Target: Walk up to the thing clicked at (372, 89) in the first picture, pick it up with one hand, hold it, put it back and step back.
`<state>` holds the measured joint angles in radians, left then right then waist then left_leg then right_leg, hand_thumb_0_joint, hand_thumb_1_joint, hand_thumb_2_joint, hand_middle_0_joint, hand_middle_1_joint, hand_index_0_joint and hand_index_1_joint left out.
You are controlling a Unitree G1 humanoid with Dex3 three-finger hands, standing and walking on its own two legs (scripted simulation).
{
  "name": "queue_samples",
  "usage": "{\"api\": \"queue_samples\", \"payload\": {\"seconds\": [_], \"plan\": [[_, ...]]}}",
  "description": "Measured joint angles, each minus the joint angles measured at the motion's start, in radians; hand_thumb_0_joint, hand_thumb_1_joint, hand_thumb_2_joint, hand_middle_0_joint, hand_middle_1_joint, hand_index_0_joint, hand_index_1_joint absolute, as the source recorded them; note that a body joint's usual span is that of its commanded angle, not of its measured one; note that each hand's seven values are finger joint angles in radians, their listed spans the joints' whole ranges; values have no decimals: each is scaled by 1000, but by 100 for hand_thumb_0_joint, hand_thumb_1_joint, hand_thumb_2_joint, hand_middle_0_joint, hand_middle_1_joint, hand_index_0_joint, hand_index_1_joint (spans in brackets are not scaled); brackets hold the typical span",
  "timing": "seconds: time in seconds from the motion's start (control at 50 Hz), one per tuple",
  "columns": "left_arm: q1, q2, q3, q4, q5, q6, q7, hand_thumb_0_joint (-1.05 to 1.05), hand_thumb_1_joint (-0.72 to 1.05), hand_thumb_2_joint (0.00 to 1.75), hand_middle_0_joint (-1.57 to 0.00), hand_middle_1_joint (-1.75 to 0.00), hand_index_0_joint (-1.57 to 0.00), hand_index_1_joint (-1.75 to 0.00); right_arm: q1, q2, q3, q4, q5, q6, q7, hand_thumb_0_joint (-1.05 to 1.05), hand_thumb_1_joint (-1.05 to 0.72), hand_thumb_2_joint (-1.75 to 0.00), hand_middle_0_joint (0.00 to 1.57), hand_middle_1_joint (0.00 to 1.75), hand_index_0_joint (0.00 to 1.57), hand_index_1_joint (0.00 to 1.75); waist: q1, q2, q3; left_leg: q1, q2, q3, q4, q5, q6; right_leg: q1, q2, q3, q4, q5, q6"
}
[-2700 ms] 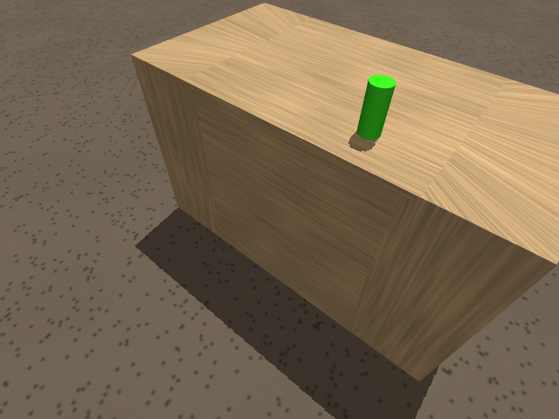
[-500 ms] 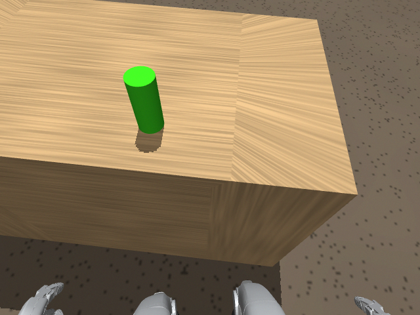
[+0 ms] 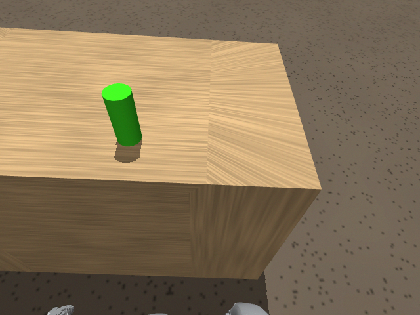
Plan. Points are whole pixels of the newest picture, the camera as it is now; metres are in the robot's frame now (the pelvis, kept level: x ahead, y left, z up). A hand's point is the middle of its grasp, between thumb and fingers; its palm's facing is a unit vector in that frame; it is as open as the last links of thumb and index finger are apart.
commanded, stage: walk up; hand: left
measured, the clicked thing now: (123, 116) +0.51 +0.21 +0.07
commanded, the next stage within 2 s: stand in 1.60 s
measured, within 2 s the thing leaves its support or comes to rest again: neither
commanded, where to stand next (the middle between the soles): +0.07 +0.00 m, yaw +1 degrees
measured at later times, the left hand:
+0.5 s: hand out of the picture +0.10 +0.25 -0.12, palm faces -0.02 -0.94 -0.35, open 7.4 cm
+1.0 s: hand out of the picture +0.13 +0.25 -0.12, palm faces -0.02 -0.95 -0.33, open 7.4 cm
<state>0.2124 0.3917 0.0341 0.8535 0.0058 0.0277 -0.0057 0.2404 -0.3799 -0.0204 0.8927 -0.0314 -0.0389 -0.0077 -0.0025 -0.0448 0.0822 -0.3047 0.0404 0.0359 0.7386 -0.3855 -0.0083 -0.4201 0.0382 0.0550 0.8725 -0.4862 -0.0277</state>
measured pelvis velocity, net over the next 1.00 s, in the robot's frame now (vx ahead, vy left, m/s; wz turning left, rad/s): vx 0.02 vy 0.00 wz -0.01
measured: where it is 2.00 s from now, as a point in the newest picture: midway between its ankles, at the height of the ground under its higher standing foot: outside the picture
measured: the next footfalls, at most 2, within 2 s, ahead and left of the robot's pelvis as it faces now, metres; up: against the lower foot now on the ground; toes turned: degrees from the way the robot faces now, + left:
none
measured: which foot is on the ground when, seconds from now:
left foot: down 0.00-1.00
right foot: down 0.00-1.00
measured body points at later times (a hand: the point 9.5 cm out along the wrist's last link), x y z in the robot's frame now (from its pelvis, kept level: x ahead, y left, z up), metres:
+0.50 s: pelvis +0.01 +0.00 +0.02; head +0.02 -0.01 +0.47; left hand +0.10 +0.30 -0.10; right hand +0.06 -0.31 -0.11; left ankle +0.01 +0.14 -0.71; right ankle +0.03 -0.13 -0.71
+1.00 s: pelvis +0.02 +0.00 +0.03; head +0.03 +0.00 +0.48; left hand +0.13 +0.30 -0.10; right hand +0.11 -0.30 -0.09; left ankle +0.01 +0.14 -0.71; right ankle +0.04 -0.13 -0.71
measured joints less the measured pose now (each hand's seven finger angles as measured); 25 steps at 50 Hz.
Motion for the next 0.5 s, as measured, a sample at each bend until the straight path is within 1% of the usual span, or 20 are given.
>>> {"api": "queue_samples", "payload": {"seconds": [0.02, 0.04, 0.06, 0.08, 0.1, 0.12, 0.14, 0.2, 0.22, 0.26, 0.28, 0.34, 0.44, 0.5], "plan": [[5, 1, 0, 11, 1, -3, -5, 1, 90, 90, -20, -30, -20, -30, 1, 1, 2, 7, -1, 2, 2, 1, -91, -90, 20, 30, 21, 30, 0, 9, -6, 7, 14, -2, -6, 1, 0, 14, -1, -9, -8, -10, -3], [10, 5, 2, 21, 0, -9, -10, 1, 90, 90, -20, -30, -20, -30, 1, 3, 5, 12, -1, 3, 3, 1, -90, -90, 20, 30, 21, 30, 3, 12, -11, 13, 25, 0, -13, 5, -7, 36, -9, -12, -46, 13, -8], [16, 10, 6, 31, -1, -17, -14, 1, 90, 90, -20, -30, -20, -30, 0, 4, 8, 16, 0, 3, 4, 1, -90, -90, 20, 30, 21, 30, 7, 10, -18, 15, 31, 4, -17, 7, -17, 63, -19, -9, -106, 65, -13], [18, 14, 10, 42, -1, -25, -16, 1, 90, 90, -20, -30, -20, -30, -4, 4, 11, 21, 3, 3, 6, 1, -90, -90, 20, 30, 21, 30, 11, 10, -19, 15, 38, 8, -13, 7, -26, 82, -26, -11, -154, 145, -6], [12, 13, 15, 58, 0, -29, -16, 1, 90, 90, -20, -30, -20, -30, -13, 2, 12, 26, 6, 5, 8, 1, -90, -90, 20, 30, 21, 30, 10, 21, -11, 18, 50, 1, -6, 5, -34, 93, -19, -20, -169, 180, 7], [6, 10, 16, 72, 2, -32, -14, 1, 90, 90, -20, -30, -20, -30, -19, -1, 12, 31, 9, 10, 9, 1, -90, -90, 20, 30, 21, 30, 7, 35, -5, 18, 59, -10, 0, 4, -35, 102, -11, -32, -176, 185, 15], [5, 9, 14, 83, 4, -36, -12, 1, 90, 90, -20, -30, -20, -30, -22, -3, 12, 35, 11, 16, 10, 1, -90, -90, 20, 30, 21, 30, 5, 42, -7, 16, 60, -19, 0, 3, -29, 104, -10, -39, -178, 182, 19], [6, -1, 4, 113, 9, -39, -14, 1, 90, 90, -20, -30, -20, -30, -34, -10, 5, 55, 14, 29, 13, 1, -90, -90, 20, 30, 21, 30, 8, 41, -24, 20, 25, -26, -18, -32, 0, 96, -26, -27, -179, 174, 15], [5, -8, -1, 124, 10, -35, -15, 1, 90, 90, -20, -30, -20, -30, -37, -15, 2, 61, 15, 30, 15, 1, -90, -90, 20, 30, 21, 30, 8, 46, -28, 27, 16, -26, -37, -13, 4, 97, -31, -22, -186, 177, 17], [-2, -24, -8, 143, 10, -30, -17, 1, 90, 90, -20, -30, -20, -30, -38, -26, -3, 76, 17, 27, 18, 1, -91, -90, 20, 30, 20, 30, 6, 61, -35, 40, 8, -24, -81, 46, -1, 103, -37, -18, -209, 189, 24], [-6, -30, -11, 152, 9, -30, -19, 1, 90, 90, -20, -30, -20, -30, -36, -28, -4, 84, 17, 26, 18, 1, -91, -90, 20, 30, 20, 30, 6, 67, -38, 45, 6, -23, -97, 57, -7, 107, -39, -16, -222, 196, 27], [-21, -38, -15, 170, 7, -35, -21, 1, 90, 90, -20, -30, -20, -30, -33, -24, 1, 114, 16, 28, 22, 1, -91, -90, 20, 30, 20, 30, 7, 74, -45, 61, 3, -21, -137, 71, -11, 124, -43, -14, -264, 216, 34], [-59, -36, -18, 199, 0, -42, -16, 1, 90, 90, -20, -30, -20, -30, -37, 1, 15, 162, 15, 24, 25, 1, -91, -90, 20, 30, 20, 30, 3, 61, -45, 94, -6, -17, -204, 99, -18, 153, -52, -12, -321, 237, 45], [-89, -37, -19, 216, -7, -44, -12, 1, 90, 90, -20, -30, -20, -30, -47, 12, 19, 185, 17, 19, 24, 1, -91, -90, 20, 30, 20, 30, -1, 55, -40, 113, -6, -16, -234, 109, -17, 174, -54, -11, -354, 249, 49]]}}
